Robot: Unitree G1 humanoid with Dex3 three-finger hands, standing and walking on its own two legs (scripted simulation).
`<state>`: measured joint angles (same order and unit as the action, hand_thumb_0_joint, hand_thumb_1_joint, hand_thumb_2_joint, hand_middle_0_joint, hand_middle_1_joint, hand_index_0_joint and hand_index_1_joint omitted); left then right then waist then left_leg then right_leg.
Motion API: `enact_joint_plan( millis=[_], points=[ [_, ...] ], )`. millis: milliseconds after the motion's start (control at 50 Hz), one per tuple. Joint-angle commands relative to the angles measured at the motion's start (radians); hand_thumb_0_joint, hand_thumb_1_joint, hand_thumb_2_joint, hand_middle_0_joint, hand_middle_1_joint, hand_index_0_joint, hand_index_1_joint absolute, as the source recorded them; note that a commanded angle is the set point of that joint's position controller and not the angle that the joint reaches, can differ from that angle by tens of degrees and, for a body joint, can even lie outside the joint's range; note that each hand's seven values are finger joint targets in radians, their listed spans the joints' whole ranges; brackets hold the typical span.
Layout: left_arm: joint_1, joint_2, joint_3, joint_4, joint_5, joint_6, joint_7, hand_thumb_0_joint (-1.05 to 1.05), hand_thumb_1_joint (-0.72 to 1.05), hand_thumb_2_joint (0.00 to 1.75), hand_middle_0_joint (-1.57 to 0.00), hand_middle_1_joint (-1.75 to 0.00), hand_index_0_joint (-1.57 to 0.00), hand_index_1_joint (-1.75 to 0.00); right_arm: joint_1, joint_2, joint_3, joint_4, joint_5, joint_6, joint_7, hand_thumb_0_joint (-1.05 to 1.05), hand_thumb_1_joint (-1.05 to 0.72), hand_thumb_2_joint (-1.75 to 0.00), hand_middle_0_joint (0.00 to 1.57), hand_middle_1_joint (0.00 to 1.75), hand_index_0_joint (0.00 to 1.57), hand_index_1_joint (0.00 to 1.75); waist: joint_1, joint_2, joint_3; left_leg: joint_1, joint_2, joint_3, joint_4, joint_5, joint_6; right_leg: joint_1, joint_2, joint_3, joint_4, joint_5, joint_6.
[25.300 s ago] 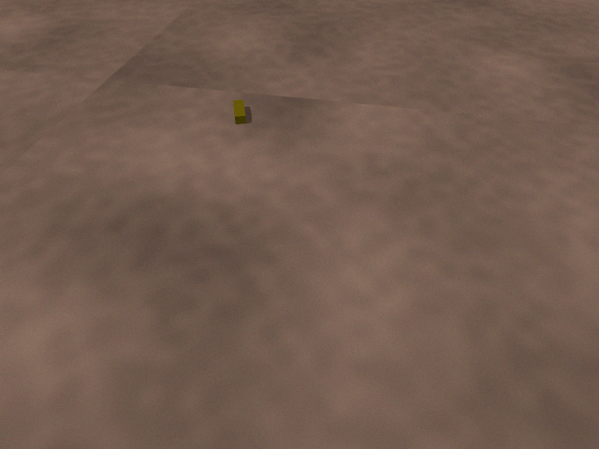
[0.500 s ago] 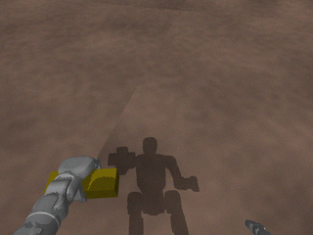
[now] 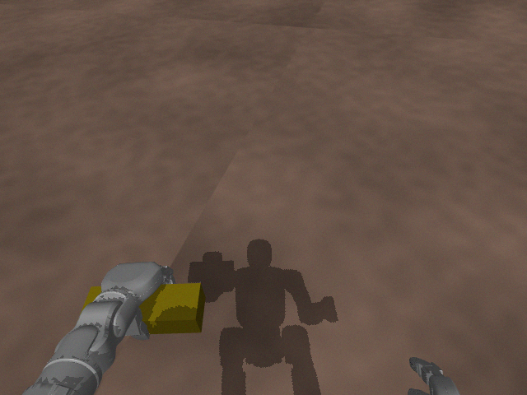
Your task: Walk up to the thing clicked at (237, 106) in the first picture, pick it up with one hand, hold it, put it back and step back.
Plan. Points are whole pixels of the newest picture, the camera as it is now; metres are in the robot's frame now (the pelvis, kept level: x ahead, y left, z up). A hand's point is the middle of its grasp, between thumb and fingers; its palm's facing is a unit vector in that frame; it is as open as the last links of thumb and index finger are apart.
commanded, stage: hold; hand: left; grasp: from above
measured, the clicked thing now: (145, 309) +0.30 +0.22 -0.07
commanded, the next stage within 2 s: crouch in 0.60 s
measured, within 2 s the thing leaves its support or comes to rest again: neither
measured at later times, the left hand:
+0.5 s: hand (137, 309) +0.29 +0.23 -0.04, palm faces -0.47 -0.04 -0.88, open 9.6 cm
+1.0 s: hand (143, 316) +0.29 +0.23 -0.07, palm faces -0.48 -0.04 -0.87, open 9.6 cm
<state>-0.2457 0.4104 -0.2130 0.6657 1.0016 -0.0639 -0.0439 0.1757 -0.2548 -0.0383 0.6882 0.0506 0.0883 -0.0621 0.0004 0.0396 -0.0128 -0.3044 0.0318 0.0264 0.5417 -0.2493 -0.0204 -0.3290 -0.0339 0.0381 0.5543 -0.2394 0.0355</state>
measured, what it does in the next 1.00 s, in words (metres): stands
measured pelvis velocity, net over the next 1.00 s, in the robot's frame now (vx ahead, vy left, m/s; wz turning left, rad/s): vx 0.00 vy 0.00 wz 0.01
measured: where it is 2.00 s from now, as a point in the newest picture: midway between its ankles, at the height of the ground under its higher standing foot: outside the picture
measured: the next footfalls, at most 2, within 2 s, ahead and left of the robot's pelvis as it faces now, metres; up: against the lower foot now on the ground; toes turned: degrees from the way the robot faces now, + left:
none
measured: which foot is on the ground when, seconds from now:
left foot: down 0.00-1.00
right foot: down 0.00-1.00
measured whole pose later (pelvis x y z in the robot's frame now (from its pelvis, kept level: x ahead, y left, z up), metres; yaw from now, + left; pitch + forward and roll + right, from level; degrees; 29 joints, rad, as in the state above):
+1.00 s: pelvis +0.00 +0.00 +0.00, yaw +1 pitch +3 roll +0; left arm -0.27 0.40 -0.19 0.79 1.06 -0.12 0.06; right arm 0.17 -0.24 -0.04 0.69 0.04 0.10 -0.05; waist -0.01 0.02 0.00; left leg -0.35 0.03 0.02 0.56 -0.25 -0.02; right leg -0.37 -0.04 0.03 0.57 -0.25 0.04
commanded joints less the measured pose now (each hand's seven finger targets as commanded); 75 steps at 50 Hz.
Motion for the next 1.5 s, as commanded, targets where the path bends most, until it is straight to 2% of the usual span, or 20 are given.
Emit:
enact_joint_plan(
  millis=[0, 240, 320, 500, 560, 600, 640, 680, 700, 720, 900, 1060, 1120, 1160, 1200, 1280, 1320, 1380, 1460, 1480],
  points=[
    [-0.351, 0.214, 0.108, -0.231, -0.013, -0.005, 0.038, 0.0, 0.7, 0.77, -1.03, -0.64, -1.04, -0.62, -0.098, -0.123, -0.031, -0.138, 0.0, -0.046, -0.011, 0.0, -0.9, -0.9, 0.2, 0.3, 0.2, 0.3, -0.001, -0.016, -0.236, 0.12, -0.044, 0.016, -0.083, 0.112, 0.03, 0.058, 0.052, -0.038, -0.11, 0.071, -0.032],
    [-0.393, 0.241, 0.127, -0.262, -0.01, -0.025, 0.04, 0.0, 0.7, 0.78, -1.01, -0.68, -1.04, -0.66, -0.114, -0.121, -0.025, -0.143, -0.003, -0.05, -0.016, 0.0, -0.9, -0.9, 0.2, 0.3, 0.2, 0.3, -0.001, 0.0, -0.232, 0.125, -0.045, 0.011, -0.101, 0.06, 0.028, 0.05, 0.049, -0.037, -0.126, 0.018, -0.033],
    [-0.402, 0.252, 0.138, -0.281, 0.001, -0.023, 0.061, 0.0, 0.7, 0.81, -1.02, -0.68, -1.04, -0.66, -0.111, -0.12, -0.027, -0.137, -0.003, -0.051, -0.018, 0.0, -0.9, -0.9, 0.2, 0.3, 0.2, 0.3, 0.007, 0.017, -0.287, 0.153, -0.049, 0.017, -0.088, 0.11, 0.026, 0.069, 0.048, -0.037, -0.117, 0.065, -0.033],
    [-0.377, 0.216, 0.102, -0.224, -0.003, -0.007, 0.046, 0.0, 0.66, 0.79, -1.0, -0.67, -1.02, -0.66, -0.102, -0.119, -0.033, -0.122, -0.002, -0.051, -0.015, 0.0, -0.91, -0.9, 0.2, 0.3, 0.2, 0.3, 0.001, -0.028, -0.268, 0.148, -0.046, 0.012, -0.085, 0.167, 0.028, 0.086, 0.05, -0.044, -0.117, 0.12, -0.032],
    [-0.349, 0.231, 0.121, -0.207, -0.016, -0.014, 0.036, 0.0, 0.68, 0.8, -1.01, -0.67, -1.03, -0.66, -0.098, -0.122, -0.033, -0.124, -0.001, -0.048, -0.014, 0.0, -0.9, -0.9, 0.2, 0.3, 0.2, 0.3, 0.006, 0.008, -0.233, 0.137, -0.042, 0.011, -0.099, 0.136, 0.024, 0.072, 0.052, -0.044, -0.123, 0.092, -0.036],
    [-0.338, 0.197, 0.091, -0.217, -0.01, -0.02, 0.026, 0.0, 0.68, 0.77, -1.01, -0.67, -1.03, -0.65, -0.098, -0.118, -0.034, -0.132, -0.001, -0.046, -0.013, 0.0, -0.9, -0.9, 0.2, 0.3, 0.2, 0.3, 0.005, -0.006, -0.245, 0.146, -0.04, 0.008, -0.099, 0.156, 0.023, 0.078, 0.055, -0.048, -0.116, 0.107, -0.038],
    [-0.367, 0.245, 0.133, -0.25, -0.005, -0.022, 0.037, 0.0, 0.65, 0.79, -0.99, -0.68, -1.01, -0.66, -0.098, -0.122, -0.035, -0.133, -0.002, -0.043, -0.015, 0.0, -0.9, -0.9, 0.2, 0.3, 0.2, 0.3, 0.008, 0.008, -0.278, 0.16, -0.045, 0.011, -0.09, 0.184, 0.023, 0.086, 0.051, -0.044, -0.112, 0.132, -0.037],
    [-0.382, 0.228, 0.115, -0.242, -0.003, -0.024, 0.039, 0.0, 0.73, 0.7, -1.02, -0.73, -1.07, -0.67, -0.095, -0.118, -0.032, -0.13, -0.002, -0.043, -0.014, 0.0, -0.92, -0.91, 0.2, 0.3, 0.2, 0.3, -0.002, 0.007, -0.26, 0.153, -0.043, 0.013, -0.09, 0.183, 0.024, 0.079, 0.053, -0.046, -0.114, 0.135, -0.036],
    [-0.372, 0.231, 0.122, -0.245, -0.005, -0.025, 0.044, 0.0, 0.65, 0.73, -0.94, -0.7, -0.99, -0.67, -0.087, -0.122, -0.034, -0.128, -0.001, -0.042, -0.014, 0.0, -0.88, -0.9, 0.2, 0.3, 0.2, 0.3, 0.001, 0.003, -0.258, 0.155, -0.042, 0.013, -0.091, 0.175, 0.024, 0.086, 0.053, -0.044, -0.116, 0.129, -0.036],
    [-0.365, 0.246, 0.14, -0.232, -0.002, -0.026, 0.052, 0.0, 0.67, 0.78, -0.98, -0.74, -1.01, -0.71, -0.091, -0.123, -0.036, -0.127, 0.002, -0.041, -0.015, 0.0, -0.89, -0.9, 0.2, 0.3, 0.2, 0.3, 0.006, 0.008, -0.261, 0.157, -0.043, 0.013, -0.093, 0.182, 0.024, 0.084, 0.053, -0.045, -0.113, 0.134, -0.038],
    [-0.33, 0.189, 0.116, -0.076, 0.042, -0.054, 0.137, 0.0, 0.76, 0.91, -1.08, -0.76, -1.09, -0.76, -0.066, -0.123, -0.042, -0.11, -0.012, -0.025, -0.004, 0.0, -0.9, -0.9, 0.2, 0.3, 0.2, 0.3, -0.024, -0.062, -0.194, 0.069, -0.052, 0.01, -0.053, 0.1, 0.026, 0.003, 0.043, -0.043, -0.094, 0.065, -0.032],
    [-0.47, 0.175, 0.118, 0.112, 0.128, -0.089, 0.298, 0.0, 0.73, 0.87, -1.03, -0.81, -1.06, -0.78, 0.025, -0.142, -0.071, -0.045, -0.042, -0.027, 0.025, 0.0, -0.9, -0.9, 0.2, 0.3, 0.2, 0.3, -0.073, -0.036, -0.298, -0.131, -0.046, 0.002, 0.19, 0.074, 0.016, -0.234, 0.04, -0.043, 0.122, 0.061, -0.036],
    [-0.524, 0.19, 0.136, 0.179, 0.173, -0.092, 0.369, 0.0, 0.71, 0.85, -1.02, -0.78, -1.05, -0.76, 0.062, -0.149, -0.088, -0.044, -0.056, -0.035, 0.037, 0.0, -0.9, -0.9, 0.2, 0.3, 0.2, 0.3, -0.072, 0.012, -0.368, -0.251, -0.04, -0.002, 0.321, 0.028, 0.009, -0.378, 0.044, -0.049, 0.248, 0.016, -0.047],
    [-0.569, 0.149, 0.116, 0.245, 0.195, -0.085, 0.405, 0.0, 0.68, 0.79, -0.98, -0.78, -1.02, -0.74, 0.088, -0.151, -0.09, -0.041, -0.064, -0.04, 0.044, 0.0, -0.9, -0.9, 0.2, 0.3, 0.2, 0.3, -0.097, 0.009, -0.395, -0.367, -0.041, -0.006, 0.403, -0.002, 0.012, -0.459, 0.043, -0.049, 0.333, -0.003, -0.048],
    [-0.615, 0.211, 0.157, 0.249, 0.208, -0.081, 0.442, 0.0, 0.64, 0.79, -0.96, -0.76, -0.99, -0.73, 0.103, -0.161, -0.099, -0.042, -0.069, -0.049, 0.041, 0.0, -0.9, -0.9, 0.2, 0.3, 0.2, 0.3, -0.084, 0.047, -0.47, -0.423, -0.04, -0.01, 0.47, -0.032, 0.012, -0.528, 0.045, -0.056, 0.407, -0.036, -0.053],
    [-0.676, 0.193, 0.149, 0.329, 0.201, -0.059, 0.47, 0.0, 0.62, 0.73, -0.94, -0.71, -0.98, -0.68, 0.132, -0.168, -0.102, -0.022, -0.085, -0.07, 0.031, 0.0, -0.9, -0.9, 0.2, 0.3, 0.2, 0.3, -0.111, 0.061, -0.558, -0.549, -0.03, -0.032, 0.607, -0.062, 0.02, -0.696, 0.051, -0.069, 0.552, -0.075, -0.061],
    [-0.703, 0.25, 0.183, 0.342, 0.207, -0.053, 0.478, 0.0, 0.55, 0.72, -0.9, -0.69, -0.93, -0.66, 0.143, -0.172, -0.105, -0.02, -0.089, -0.079, 0.025, 0.0, -0.9, -0.9, 0.2, 0.3, 0.2, 0.3, -0.109, 0.054, -0.618, -0.648, -0.033, -0.036, 0.675, -0.082, 0.029, -0.731, 0.05, -0.069, 0.627, -0.084, -0.066],
    [-0.706, 0.264, 0.197, 0.336, 0.201, -0.041, 0.473, 0.0, 0.54, 0.75, -0.9, -0.71, -0.92, -0.68, 0.154, -0.168, -0.106, -0.028, -0.096, -0.089, 0.023, 0.0, -0.9, -0.9, 0.2, 0.3, 0.2, 0.3, -0.109, 0.055, -0.697, -0.765, -0.04, -0.025, 0.76, -0.12, 0.034, -0.772, 0.043, -0.066, 0.704, -0.114, -0.067],
    [-0.733, 0.302, 0.223, 0.377, 0.202, -0.037, 0.452, 0.0, 0.51, 0.75, -0.88, -0.71, -0.9, -0.68, 0.158, -0.178, -0.106, -0.017, -0.103, -0.104, 0.024, 0.0, -0.9, -0.9, 0.2, 0.3, 0.2, 0.3, -0.128, 0.08, -0.684, -0.867, -0.036, -0.055, 0.83, -0.217, 0.024, -0.94, 0.037, -0.077, 0.806, -0.199, -0.065],
    [-0.755, 0.33, 0.234, 0.364, 0.207, -0.039, 0.449, 0.0, 0.52, 0.74, -0.88, -0.71, -0.91, -0.68, 0.157, -0.176, -0.104, -0.019, -0.105, -0.107, 0.025, 0.0, -0.9, -0.9, 0.2, 0.3, 0.2, 0.3, -0.116, 0.093, -0.715, -0.877, -0.036, -0.056, 0.85, -0.227, 0.024, -0.96, 0.038, -0.08, 0.834, -0.213, -0.069]
  ],
)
